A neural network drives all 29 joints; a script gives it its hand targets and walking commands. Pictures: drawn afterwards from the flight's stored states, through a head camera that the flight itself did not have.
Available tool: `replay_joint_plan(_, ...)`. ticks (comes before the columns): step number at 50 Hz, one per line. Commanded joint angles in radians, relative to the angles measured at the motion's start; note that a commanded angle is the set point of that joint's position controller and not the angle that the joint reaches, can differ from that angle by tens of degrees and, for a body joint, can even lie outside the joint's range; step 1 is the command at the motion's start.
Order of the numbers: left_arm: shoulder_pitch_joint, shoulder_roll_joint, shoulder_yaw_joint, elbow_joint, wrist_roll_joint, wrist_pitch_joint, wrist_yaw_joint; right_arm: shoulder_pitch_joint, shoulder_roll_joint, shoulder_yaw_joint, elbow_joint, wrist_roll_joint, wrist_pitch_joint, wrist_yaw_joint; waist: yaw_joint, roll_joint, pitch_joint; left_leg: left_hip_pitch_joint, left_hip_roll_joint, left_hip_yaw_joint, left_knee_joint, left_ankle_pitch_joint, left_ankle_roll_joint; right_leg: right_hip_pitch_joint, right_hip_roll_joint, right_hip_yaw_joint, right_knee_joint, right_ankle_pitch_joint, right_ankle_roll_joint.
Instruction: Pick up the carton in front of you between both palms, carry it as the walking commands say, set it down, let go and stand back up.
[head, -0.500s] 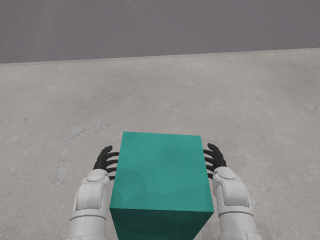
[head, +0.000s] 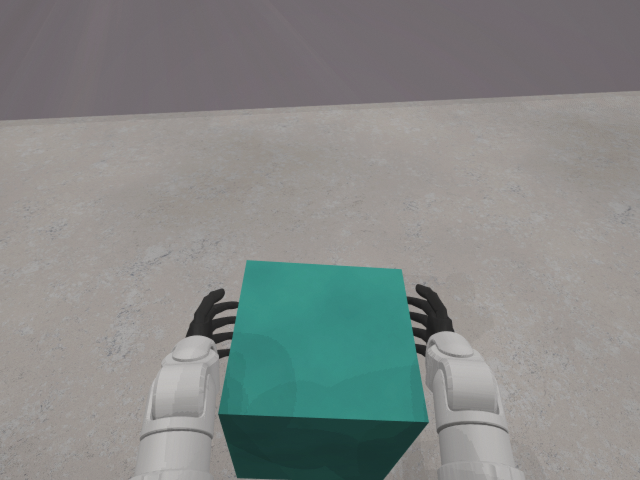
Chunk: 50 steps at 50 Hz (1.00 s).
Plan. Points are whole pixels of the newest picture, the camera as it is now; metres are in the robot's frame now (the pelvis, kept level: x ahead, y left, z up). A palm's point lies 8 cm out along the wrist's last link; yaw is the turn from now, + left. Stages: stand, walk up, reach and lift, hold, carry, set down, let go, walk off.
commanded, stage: carry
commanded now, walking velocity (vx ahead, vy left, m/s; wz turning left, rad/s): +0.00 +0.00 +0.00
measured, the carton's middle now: (317, 376) +0.29 +0.00 -0.03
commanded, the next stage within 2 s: hold in 0.14 s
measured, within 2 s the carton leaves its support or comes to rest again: neither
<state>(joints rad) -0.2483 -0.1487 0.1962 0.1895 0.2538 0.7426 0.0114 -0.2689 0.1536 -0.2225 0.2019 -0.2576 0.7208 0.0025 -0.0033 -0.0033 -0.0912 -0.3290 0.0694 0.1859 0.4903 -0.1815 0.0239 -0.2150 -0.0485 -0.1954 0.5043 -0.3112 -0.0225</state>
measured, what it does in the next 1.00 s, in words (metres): shifts its weight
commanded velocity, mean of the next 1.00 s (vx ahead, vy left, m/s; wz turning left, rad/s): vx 0.00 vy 0.00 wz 0.00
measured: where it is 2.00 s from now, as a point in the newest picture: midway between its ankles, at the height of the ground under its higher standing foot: outside the picture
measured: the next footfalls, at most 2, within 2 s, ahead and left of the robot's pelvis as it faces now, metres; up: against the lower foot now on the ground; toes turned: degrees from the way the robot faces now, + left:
none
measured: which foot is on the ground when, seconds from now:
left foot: down 0.00-1.00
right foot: down 0.00-1.00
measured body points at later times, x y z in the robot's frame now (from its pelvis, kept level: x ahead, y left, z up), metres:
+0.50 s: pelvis -0.02 +0.01 +0.01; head -0.05 +0.02 +0.46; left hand +0.30 +0.12 +0.05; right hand +0.26 -0.19 +0.05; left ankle +0.05 +0.12 -0.74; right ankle -0.03 -0.10 -0.74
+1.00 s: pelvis -0.03 +0.04 +0.00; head -0.06 +0.06 +0.44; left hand +0.32 +0.14 +0.04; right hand +0.28 -0.16 +0.05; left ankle +0.05 +0.12 -0.74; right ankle -0.02 -0.09 -0.74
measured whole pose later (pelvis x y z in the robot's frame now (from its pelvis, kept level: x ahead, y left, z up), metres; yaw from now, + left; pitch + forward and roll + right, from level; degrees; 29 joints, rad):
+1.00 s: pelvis -0.03 +0.04 +0.00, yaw -8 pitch -10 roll +0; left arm -0.54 -0.22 0.49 0.49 0.41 0.63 -0.01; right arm -0.55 0.19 -0.54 0.52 -0.44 0.59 0.08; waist 0.00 -0.03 0.10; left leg -0.16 -0.04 0.03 0.51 -0.19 0.04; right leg -0.11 0.01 0.07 0.56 -0.29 -0.01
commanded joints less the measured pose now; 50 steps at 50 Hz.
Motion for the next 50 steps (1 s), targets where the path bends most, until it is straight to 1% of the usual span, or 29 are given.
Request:
replay_joint_plan(1,-0.473,-0.855,-0.53,-0.056,-0.24,-0.038,-0.211,-0.392,0.869,0.527,0.007,0.22,-0.01,0.208,0.0,0.006,-0.214,0.131,0.104,-0.116,-0.05,0.163,0.003,0.007,-0.123,0.117,-0.097,0.151,-0.006)
replay_joint_plan(7,-0.476,-0.858,-0.534,-0.058,-0.243,-0.039,-0.211,-0.393,0.872,0.53,0.005,0.221,-0.011,0.207,0.001,0.005,-0.218,0.131,0.104,-0.115,-0.046,0.165,0.003,0.005,-0.124,0.118,-0.093,0.158,-0.007)
replay_joint_plan(8,-0.379,-0.879,-0.53,-0.1,-0.244,-0.035,-0.212,-0.294,0.917,0.516,0.023,0.209,-0.012,0.214,-0.007,-0.081,-0.092,0.413,-0.165,-0.248,-0.07,0.349,0.017,0.014,0.087,0.303,-0.164,0.435,-0.017)
replay_joint_plan(9,-0.402,-0.839,-0.528,-0.145,-0.246,-0.05,-0.205,-0.291,0.882,0.507,-0.011,0.207,-0.035,0.208,0.001,-0.052,-0.171,0.471,-0.141,-0.269,-0.066,0.403,0.019,0.039,0.084,0.318,-0.15,0.532,-0.01)
replay_joint_plan(10,-0.399,-0.832,-0.52,-0.141,-0.241,-0.053,-0.203,-0.297,0.867,0.5,-0.007,0.196,-0.037,0.205,-0.002,-0.033,-0.172,0.46,-0.136,-0.281,-0.078,0.409,0.016,0.08,0.09,0.324,-0.151,0.55,-0.005)
replay_joint_plan(11,-0.391,-0.838,-0.507,-0.132,-0.221,-0.05,-0.202,-0.314,0.856,0.474,-0.016,0.177,-0.043,0.196,-0.015,-0.033,-0.162,0.463,-0.135,-0.282,-0.086,0.414,0.008,0.094,0.093,0.324,-0.161,0.521,-0.011)
replay_joint_plan(12,-0.406,-0.818,-0.507,-0.16,-0.227,-0.054,-0.205,-0.292,0.835,0.46,-0.01,0.163,-0.043,0.194,-0.012,-0.025,-0.133,0.403,-0.137,-0.275,-0.091,0.392,-0.001,0.146,0.098,0.321,-0.163,0.517,-0.012)
replay_joint_plan(13,-0.455,-0.813,-0.52,-0.145,-0.242,-0.058,-0.214,-0.283,0.837,0.433,0.037,0.148,-0.046,0.192,-0.035,-0.044,-0.105,0.383,-0.146,-0.268,-0.1,0.33,-0.01,0.144,0.103,0.313,-0.179,0.455,-0.006)
replay_joint_plan(14,-0.472,-0.826,-0.529,-0.125,-0.24,-0.059,-0.217,-0.308,0.847,0.431,0.051,0.153,-0.051,0.191,-0.031,-0.021,-0.119,0.384,-0.15,-0.26,-0.106,0.299,-0.017,0.158,0.104,0.308,-0.18,0.431,-0.006)
replay_joint_plan(15,-0.463,-0.837,-0.537,-0.121,-0.234,-0.061,-0.214,-0.319,0.853,0.434,0.044,0.165,-0.055,0.192,-0.028,-0.015,-0.135,0.409,-0.153,-0.259,-0.111,0.285,-0.014,0.152,0.104,0.309,-0.184,0.415,-0.006)
replay_joint_plan(16,-0.46,-0.833,-0.545,-0.127,-0.237,-0.06,-0.218,-0.315,0.86,0.442,0.035,0.17,-0.055,0.193,-0.02,-0.018,-0.133,0.377,-0.158,-0.254,-0.114,0.242,-0.018,0.185,0.108,0.303,-0.193,0.368,-0.009)
replay_joint_plan(17,-0.452,-0.851,-0.542,-0.114,-0.232,-0.057,-0.22,-0.344,0.872,0.465,0.022,0.183,-0.053,0.2,-0.008,-0.002,-0.134,0.358,-0.166,-0.248,-0.12,0.217,-0.02,0.201,0.109,0.299,-0.187,0.363,-0.002)
replay_joint_plan(19,-0.419,-0.857,-0.495,-0.065,-0.198,-0.055,-0.212,-0.39,0.876,0.484,0.022,0.206,-0.048,0.214,0.021,0.002,-0.124,0.385,-0.165,-0.248,-0.129,0.188,-0.008,0.16,0.101,0.304,-0.19,0.334,0.01)
replay_joint_plan(21,-0.405,-0.853,-0.447,-0.025,-0.168,-0.053,-0.206,-0.431,0.875,0.491,0.028,0.213,-0.045,0.226,0.046,-0.007,-0.081,0.39,-0.161,-0.248,-0.134,0.138,0.0,0.12,0.096,0.301,-0.199,0.251,0.011)
replay_joint_plan(22,-0.409,-0.851,-0.428,-0.004,-0.157,-0.051,-0.205,-0.445,0.873,0.483,0.047,0.21,-0.044,0.231,0.053,-0.015,-0.051,0.392,-0.159,-0.247,-0.136,0.109,0.003,0.091,0.093,0.301,-0.206,0.201,0.008)
replay_joint_plan(23,-0.42,-0.852,-0.413,0.014,-0.15,-0.051,-0.206,-0.455,0.871,0.468,0.069,0.204,-0.044,0.235,0.054,-0.022,-0.025,0.402,-0.156,-0.246,-0.135,0.084,0.004,0.056,0.09,0.3,-0.213,0.153,0.004)
replay_joint_plan(25,-0.457,-0.862,-0.403,0.04,-0.147,-0.05,-0.215,-0.469,0.873,0.436,0.111,0.189,-0.046,0.242,0.041,-0.027,0.006,0.425,-0.151,-0.243,-0.129,0.04,0.005,-0.004,0.088,0.299,-0.223,0.074,-0.007)
replay_joint_plan(27,-0.51,-0.879,-0.418,0.044,-0.166,-0.05,-0.231,-0.469,0.886,0.412,0.139,0.172,-0.049,0.244,0.017,-0.038,0.005,0.434,-0.148,-0.243,-0.124,0.002,0.0,-0.022,0.089,0.298,-0.231,0.016,-0.018)
replay_joint_plan(29,-0.56,-0.914,-0.457,0.037,-0.194,-0.051,-0.247,-0.48,0.904,0.404,0.14,0.168,-0.053,0.245,-0.009,-0.019,-0.025,0.454,-0.143,-0.246,-0.124,-0.001,-0.005,-0.03,0.091,0.298,-0.223,0.024,-0.024)
replay_joint_plan(30,-0.574,-0.92,-0.465,0.035,-0.2,-0.05,-0.252,-0.483,0.909,0.401,0.144,0.166,-0.055,0.246,-0.015,-0.013,-0.032,0.463,-0.141,-0.246,-0.123,-0.008,-0.008,-0.038,0.091,0.298,-0.223,0.015,-0.029)
replay_joint_plan(32,-0.592,-0.928,-0.467,0.043,-0.202,-0.051,-0.258,-0.495,0.919,0.396,0.157,0.164,-0.057,0.249,-0.017,-0.003,-0.037,0.478,-0.138,-0.25,-0.123,-0.029,-0.011,-0.057,0.089,0.296,-0.223,-0.005,-0.036)
replay_joint_plan(36,-0.594,-0.931,-0.444,0.074,-0.19,-0.046,-0.261,-0.513,0.925,0.38,0.187,0.158,-0.057,0.261,-0.006,0.008,-0.026,0.463,-0.129,-0.264,-0.14,-0.09,-0.014,-0.059,0.092,0.289,-0.214,-0.035,-0.04)
replay_joint_plan(38,-0.611,-0.941,-0.423,0.1,-0.182,-0.047,-0.262,-0.553,0.917,0.366,0.193,0.15,-0.059,0.269,-0.001,0.017,-0.018,0.445,-0.121,-0.277,-0.152,-0.133,-0.014,-0.054,0.099,0.283,-0.199,-0.046,-0.038)
replay_joint_plan(41,-0.683,-0.959,-0.347,0.185,-0.153,-0.061,-0.256,-0.663,0.888,0.295,0.247,0.114,-0.081,0.286,-0.001,0.041,0.016,0.375,-0.097,-0.315,-0.177,-0.264,-0.01,-0.04,0.116,0.269,-0.143,-0.068,-0.031)
replay_joint_plan(44,-0.788,-0.918,-0.19,0.32,-0.088,-0.098,-0.237,-0.768,0.825,0.153,0.37,0.035,-0.12,0.284,-0.004,0.041,0.069,0.32,-0.089,-0.335,-0.166,-0.361,-0.008,-0.078,0.127,0.265,-0.084,-0.098,-0.033)
replay_joint_plan(45,-0.808,-0.89,-0.134,0.363,-0.059,-0.113,-0.225,-0.797,0.798,0.106,0.399,0.005,-0.135,0.275,-0.003,0.034,0.081,0.311,-0.093,-0.331,-0.148,-0.368,-0.009,-0.1,0.128,0.265,-0.069,-0.109,-0.033)
replay_joint_plan(47,-0.825,-0.816,-0.042,0.411,0.003,-0.141,-0.201,-0.815,0.748,0.026,0.436,-0.053,-0.161,0.248,0.004,0.015,0.097,0.301,-0.105,-0.315,-0.099,-0.329,-0.009,-0.159,0.126,0.268,-0.051,-0.119,-0.032)
replay_joint_plan(50,-0.796,-0.699,0.07,0.448,0.081,-0.192,-0.172,-0.767,0.674,-0.075,0.487,-0.128,-0.201,0.214,0.015,-0.018,0.093,0.259,-0.118,-0.302,-0.04,-0.251,-0.002,-0.237,0.128,0.269,-0.017,-0.115,-0.024)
